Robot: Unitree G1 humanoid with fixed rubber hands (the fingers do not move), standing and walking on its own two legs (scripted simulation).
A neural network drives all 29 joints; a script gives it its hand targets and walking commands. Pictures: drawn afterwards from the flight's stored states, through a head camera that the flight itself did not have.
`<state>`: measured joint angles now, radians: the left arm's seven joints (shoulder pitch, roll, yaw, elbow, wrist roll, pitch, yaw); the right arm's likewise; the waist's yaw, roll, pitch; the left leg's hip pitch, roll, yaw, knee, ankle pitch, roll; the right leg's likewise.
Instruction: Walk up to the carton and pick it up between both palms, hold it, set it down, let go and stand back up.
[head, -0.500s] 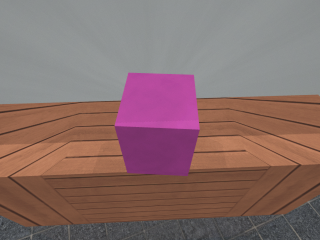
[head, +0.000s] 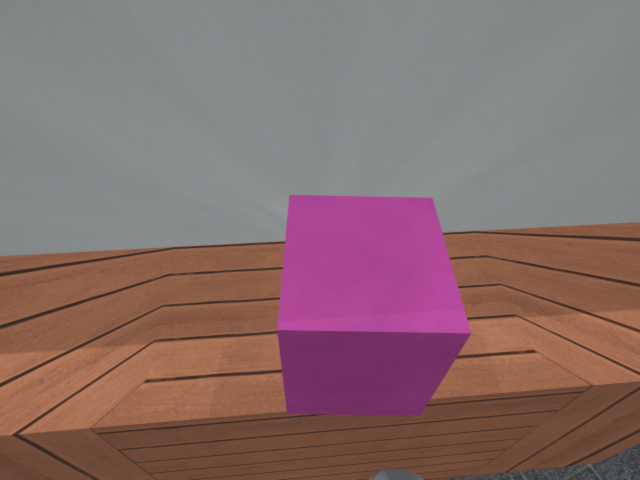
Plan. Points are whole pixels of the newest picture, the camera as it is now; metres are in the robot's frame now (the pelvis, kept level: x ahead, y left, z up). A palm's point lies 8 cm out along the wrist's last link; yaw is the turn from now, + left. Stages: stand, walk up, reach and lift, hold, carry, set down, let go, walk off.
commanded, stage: walk up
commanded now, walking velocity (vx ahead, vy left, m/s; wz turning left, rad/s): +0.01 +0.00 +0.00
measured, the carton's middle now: (357, 309) +0.35 -0.06 -0.01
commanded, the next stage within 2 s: none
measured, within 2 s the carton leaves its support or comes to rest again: neither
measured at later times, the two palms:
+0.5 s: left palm out of the picture +0.05 +0.25 -0.13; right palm out of the picture +0.05 -0.24 -0.15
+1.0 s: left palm out of the picture -0.12 +0.32 -0.15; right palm out of the picture -0.14 -0.20 -0.09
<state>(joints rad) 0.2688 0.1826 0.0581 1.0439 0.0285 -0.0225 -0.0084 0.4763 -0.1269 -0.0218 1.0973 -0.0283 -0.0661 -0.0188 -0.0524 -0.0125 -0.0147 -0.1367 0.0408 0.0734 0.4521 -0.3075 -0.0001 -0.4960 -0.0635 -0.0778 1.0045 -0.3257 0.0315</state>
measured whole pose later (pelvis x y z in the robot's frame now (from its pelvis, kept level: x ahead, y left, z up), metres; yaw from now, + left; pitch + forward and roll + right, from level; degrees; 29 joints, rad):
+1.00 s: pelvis -0.11 +0.06 +0.02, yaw +0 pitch +0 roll -7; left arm 0.33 0.28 0.09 1.05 0.04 0.10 -0.03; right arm 0.38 -0.19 -0.05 1.06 -0.01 0.00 -0.05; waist -0.01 -0.02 -0.07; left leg -0.25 0.11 0.02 0.36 -0.12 -0.01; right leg -0.44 0.05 0.07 1.11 -0.21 0.10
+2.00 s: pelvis -0.05 +0.05 -0.01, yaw +0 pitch +1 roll +2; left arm 0.56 0.10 0.01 1.15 0.02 -0.06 0.04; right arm 0.09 -0.16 -0.05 0.98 -0.02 -0.04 0.00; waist 0.08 -0.05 0.04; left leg -0.36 0.01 0.12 0.54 -0.18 0.01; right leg -0.09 -0.13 -0.05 0.61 -0.49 0.03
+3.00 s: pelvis -0.01 -0.05 +0.01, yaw -1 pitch -2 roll +6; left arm 0.27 0.15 0.00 0.99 -0.01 -0.01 0.04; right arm 0.25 -0.22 -0.08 1.10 0.00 0.11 -0.03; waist 0.01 0.04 0.09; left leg -0.31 -0.04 -0.06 0.99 -0.31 -0.06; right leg -0.23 0.01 -0.14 0.37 -0.13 -0.08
